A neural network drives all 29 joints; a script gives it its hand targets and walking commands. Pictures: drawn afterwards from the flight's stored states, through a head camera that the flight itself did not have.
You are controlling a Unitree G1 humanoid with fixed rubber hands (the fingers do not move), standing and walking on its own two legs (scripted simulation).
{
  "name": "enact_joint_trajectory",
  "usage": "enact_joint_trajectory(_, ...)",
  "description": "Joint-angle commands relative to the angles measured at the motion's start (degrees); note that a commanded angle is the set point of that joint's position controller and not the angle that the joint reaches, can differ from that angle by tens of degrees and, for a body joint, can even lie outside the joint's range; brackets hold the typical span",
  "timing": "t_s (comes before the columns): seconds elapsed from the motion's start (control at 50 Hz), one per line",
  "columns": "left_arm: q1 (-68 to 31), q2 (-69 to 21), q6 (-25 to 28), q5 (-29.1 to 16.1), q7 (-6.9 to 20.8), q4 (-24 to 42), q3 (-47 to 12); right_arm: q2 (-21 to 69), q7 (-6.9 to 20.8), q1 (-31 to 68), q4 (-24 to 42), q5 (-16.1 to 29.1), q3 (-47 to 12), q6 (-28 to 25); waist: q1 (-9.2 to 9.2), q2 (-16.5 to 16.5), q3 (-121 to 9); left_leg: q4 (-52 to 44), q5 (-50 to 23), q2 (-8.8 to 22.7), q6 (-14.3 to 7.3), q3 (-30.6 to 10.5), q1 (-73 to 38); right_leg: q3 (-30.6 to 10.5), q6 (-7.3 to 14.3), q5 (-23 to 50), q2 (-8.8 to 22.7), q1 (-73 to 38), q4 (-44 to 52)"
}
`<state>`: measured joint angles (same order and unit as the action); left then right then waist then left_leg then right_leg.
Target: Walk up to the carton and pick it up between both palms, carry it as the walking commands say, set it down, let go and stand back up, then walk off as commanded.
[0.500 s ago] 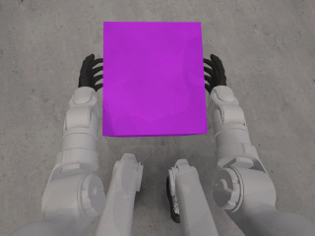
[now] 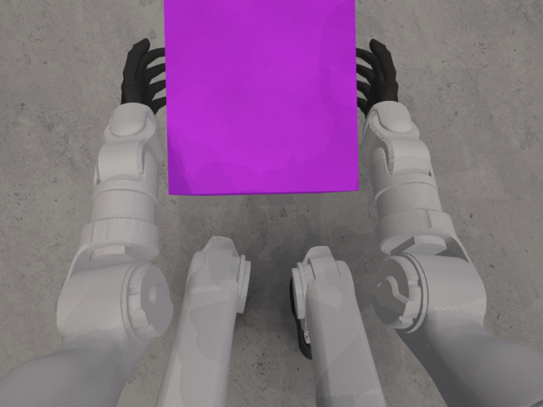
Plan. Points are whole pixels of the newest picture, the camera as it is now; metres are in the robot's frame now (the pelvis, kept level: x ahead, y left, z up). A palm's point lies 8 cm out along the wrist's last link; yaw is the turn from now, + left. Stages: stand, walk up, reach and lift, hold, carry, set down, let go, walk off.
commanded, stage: set down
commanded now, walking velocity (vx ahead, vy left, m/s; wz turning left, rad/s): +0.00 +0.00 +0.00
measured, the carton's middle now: (260, 110) +0.51 +0.05 -0.18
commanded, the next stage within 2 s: none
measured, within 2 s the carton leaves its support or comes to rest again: rests again in 1.58 s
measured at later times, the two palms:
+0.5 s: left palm (159, 109) +0.50 +0.20 -0.19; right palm (358, 109) +0.53 -0.11 -0.19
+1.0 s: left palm (166, 112) +0.51 +0.20 -0.23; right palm (349, 113) +0.54 -0.11 -0.24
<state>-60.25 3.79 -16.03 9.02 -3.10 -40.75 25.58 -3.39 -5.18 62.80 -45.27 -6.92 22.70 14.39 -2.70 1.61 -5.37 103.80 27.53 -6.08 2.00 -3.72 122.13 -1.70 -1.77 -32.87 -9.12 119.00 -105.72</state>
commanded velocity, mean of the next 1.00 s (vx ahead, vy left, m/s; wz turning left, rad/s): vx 0.00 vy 0.00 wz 0.00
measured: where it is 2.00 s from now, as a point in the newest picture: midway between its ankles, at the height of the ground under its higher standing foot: (262, 320)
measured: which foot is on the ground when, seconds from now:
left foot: down 0.00-1.00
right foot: down 0.00-1.00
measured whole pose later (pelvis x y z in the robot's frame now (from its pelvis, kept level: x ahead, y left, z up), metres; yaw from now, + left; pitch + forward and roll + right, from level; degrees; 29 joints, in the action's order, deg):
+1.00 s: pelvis +0.00 +0.00 -0.09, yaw -1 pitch +40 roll +0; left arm -73.4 12.2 -12.1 1.1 -4.8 -51.2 20.8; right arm -10.2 -8.9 76.6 -54.8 0.1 14.5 11.2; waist -3.8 1.6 11.6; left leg 122.2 31.8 -4.8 2.2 -1.6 130.7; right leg -0.6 -2.0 -36.6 -10.6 128.4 -124.6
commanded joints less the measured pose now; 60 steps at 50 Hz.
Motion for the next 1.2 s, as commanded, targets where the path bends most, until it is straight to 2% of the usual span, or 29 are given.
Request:
enact_joint_trajectory(0.0,-35.2,-50.5,0.9,-6.6,12.4,0.0,-27.5,52.0,11.5,34.9,0.9,5.8,-25.4,-1.0,-1.34,-0.7,-59.9,-5.6,-16.8,-2.0,0.0,6.3,-39.5,4.4,0.4,13.6,-2.0,-24.1,8.8)
enact_joint_trajectory(0.36,-42.3,-46.4,1.9,-8.1,12.3,-2.2,-26.5,47.3,11.1,42.2,-0.6,7.8,-25.1,-2.0,-1.73,-0.7,-57.4,2.3,-16.7,-1.2,-0.1,6.9,-35.8,5.1,0.6,13.0,-1.3,-19.2,0.7)
enact_joint_trajectory(0.58,-45.9,-44.0,3.0,-10.5,12.4,-2.4,-28.3,45.1,11.0,45.4,-1.4,9.9,-26.5,-3.1,-1.94,-0.8,-55.5,7.3,-18.8,-0.6,-0.2,6.9,-34.3,5.2,0.8,14.7,-0.9,-17.2,-4.3)
enact_joint_trajectory(0.64,-47.5,-43.0,3.4,-11.4,12.7,-2.3,-28.1,44.4,10.9,46.8,-2.0,10.1,-27.1,-3.4,-2.39,0.3,-52.1,8.2,-17.9,-0.5,-0.4,6.6,-31.6,5.1,0.8,14.3,-0.8,-16.4,-5.5)
enact_joint_trajectory(0.76,-47.6,-42.4,4.5,-13.6,13.0,-2.6,-28.9,46.0,10.2,48.0,-0.2,11.9,-29.9,-4.3,-3.33,3.2,-54.3,10.8,-21.9,-0.4,-0.9,6.4,-32.2,4.8,0.5,18.0,-0.8,-18.8,-7.5)
enact_joint_trajectory(0.82,-46.7,-42.2,4.7,-13.6,13.2,-3.7,-28.7,46.4,10.0,48.2,0.1,12.5,-30.6,-4.5,-3.92,3.4,-52.6,11.5,-22.0,-0.4,-1.0,6.5,-31.1,4.4,0.5,18.5,-0.9,-18.5,-7.7)
enact_joint_trajectory(0.88,-46.1,-41.9,4.8,-13.4,13.6,-4.6,-28.1,46.5,9.9,47.3,-1.2,12.2,-30.0,-4.6,-4.23,3.1,-50.1,11.8,-21.2,-0.3,-1.1,6.6,-29.0,3.9,0.6,18.3,-1.0,-17.9,-7.8)
enact_joint_trajectory(1.0,-47.2,-40.9,4.9,-13.1,14.5,-5.5,-27.1,45.4,9.8,46.7,-3.8,10.8,-27.6,-4.8,-3.49,2.2,-45.8,12.0,-18.4,0.1,-1.3,6.7,-25.3,3.5,1.3,16.6,-0.9,-16.6,-8.0)
enact_joint_trajectory(1.18,-48.9,-39.4,5.4,-12.9,14.6,-7.1,-25.8,43.6,10.3,48.7,-4.6,10.4,-26.3,-5.3,-3.47,1.9,-42.4,12.2,-16.2,0.4,-1.5,6.3,-23.9,3.4,1.7,14.3,-0.5,-15.0,-8.7)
